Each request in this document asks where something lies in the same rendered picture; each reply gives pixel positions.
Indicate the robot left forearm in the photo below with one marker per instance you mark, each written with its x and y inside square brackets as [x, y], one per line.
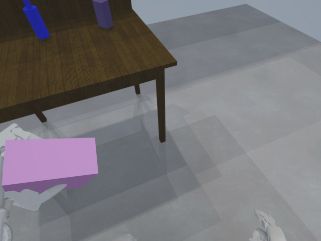
[6, 233]

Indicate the robot left hand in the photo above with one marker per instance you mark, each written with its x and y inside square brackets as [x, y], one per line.
[27, 199]

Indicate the robot right hand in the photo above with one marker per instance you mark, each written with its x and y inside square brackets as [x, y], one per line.
[273, 233]

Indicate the sponge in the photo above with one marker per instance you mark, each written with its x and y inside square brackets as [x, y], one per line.
[38, 164]

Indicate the table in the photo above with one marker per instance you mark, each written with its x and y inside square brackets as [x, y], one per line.
[79, 60]

